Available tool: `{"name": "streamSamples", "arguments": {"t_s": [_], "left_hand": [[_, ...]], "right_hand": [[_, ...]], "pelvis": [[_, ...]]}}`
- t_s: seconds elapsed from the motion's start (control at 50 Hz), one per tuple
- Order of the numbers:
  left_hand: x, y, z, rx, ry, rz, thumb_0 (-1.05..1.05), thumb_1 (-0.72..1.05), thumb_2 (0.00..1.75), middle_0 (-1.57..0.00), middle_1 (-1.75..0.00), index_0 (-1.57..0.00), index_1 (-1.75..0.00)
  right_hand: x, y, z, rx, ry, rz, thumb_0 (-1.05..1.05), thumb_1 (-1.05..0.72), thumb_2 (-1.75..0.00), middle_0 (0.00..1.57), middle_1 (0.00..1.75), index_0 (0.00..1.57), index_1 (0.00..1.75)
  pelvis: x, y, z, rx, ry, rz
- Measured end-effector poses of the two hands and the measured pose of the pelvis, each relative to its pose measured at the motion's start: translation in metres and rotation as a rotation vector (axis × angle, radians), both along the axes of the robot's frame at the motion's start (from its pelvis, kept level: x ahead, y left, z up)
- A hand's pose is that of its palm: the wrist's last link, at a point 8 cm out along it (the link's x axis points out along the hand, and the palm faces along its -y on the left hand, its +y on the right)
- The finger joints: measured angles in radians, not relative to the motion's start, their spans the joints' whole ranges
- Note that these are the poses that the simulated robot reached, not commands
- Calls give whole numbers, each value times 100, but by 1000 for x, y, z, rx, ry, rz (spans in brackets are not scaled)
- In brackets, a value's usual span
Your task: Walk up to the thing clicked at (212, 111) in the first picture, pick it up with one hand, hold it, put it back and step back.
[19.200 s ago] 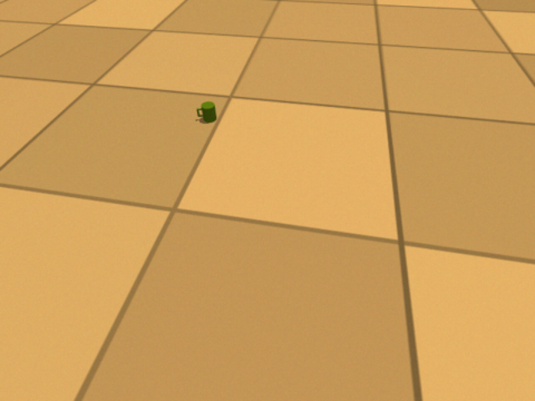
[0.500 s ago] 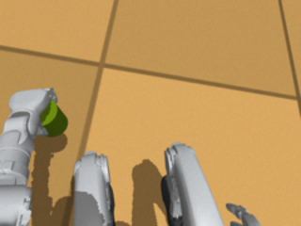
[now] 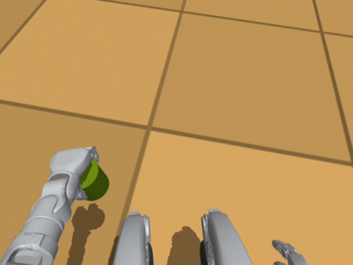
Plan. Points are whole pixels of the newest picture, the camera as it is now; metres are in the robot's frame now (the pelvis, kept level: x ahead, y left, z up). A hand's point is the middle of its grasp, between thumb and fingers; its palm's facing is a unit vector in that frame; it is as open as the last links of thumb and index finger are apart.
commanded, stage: lift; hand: left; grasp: from above
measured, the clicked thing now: (81, 180) +0.36 +0.26 -0.15
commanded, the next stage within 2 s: hold in 0.66 s
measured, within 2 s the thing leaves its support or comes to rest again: neither
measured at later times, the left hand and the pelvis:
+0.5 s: hand (69, 160) +0.35 +0.23 +0.02, palm faces -0.48 -0.10 -0.87, open 11.2 cm; pelvis +0.04 -0.01 +0.12, yaw +1 degrees
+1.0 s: hand (58, 145) +0.36 +0.23 +0.07, palm faces -0.48 -0.09 -0.87, open 11.1 cm; pelvis +0.07 +0.00 +0.16, yaw +1 degrees
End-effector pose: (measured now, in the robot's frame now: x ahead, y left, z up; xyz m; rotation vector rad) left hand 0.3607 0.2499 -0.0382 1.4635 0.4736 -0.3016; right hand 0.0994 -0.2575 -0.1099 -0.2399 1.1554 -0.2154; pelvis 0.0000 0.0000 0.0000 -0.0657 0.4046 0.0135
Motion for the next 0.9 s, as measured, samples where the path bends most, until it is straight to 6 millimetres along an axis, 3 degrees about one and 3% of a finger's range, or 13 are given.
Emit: {"name": "streamSamples", "arguments": {"t_s": [0.2,0.42,0.64,0.9], "left_hand": [[-8,-8,60,8,17,13,1,-19,66,-68,-66,-58,-71],[-3,-19,106,6,9,25,0,-19,66,-69,-64,-59,-71],[1,-22,136,5,9,30,0,-19,66,-69,-63,-59,-70],[7,-20,160,13,3,19,-1,-19,66,-70,-63,-59,-70]], "right_hand": [[4,-6,60,-7,-28,-16,1,-90,-90,20,30,20,30],[7,-14,107,-13,-29,-25,1,-90,-90,20,30,20,30],[23,-12,132,7,-44,-33,1,-90,-90,20,30,20,30],[50,-9,151,18,-86,-30,1,-90,-90,20,30,20,30]], "pelvis": [[18,-3,60,20,-91,5],[35,-6,106,36,-167,6],[50,-5,134,47,-218,1],[65,-2,151,54,-262,-2]]}}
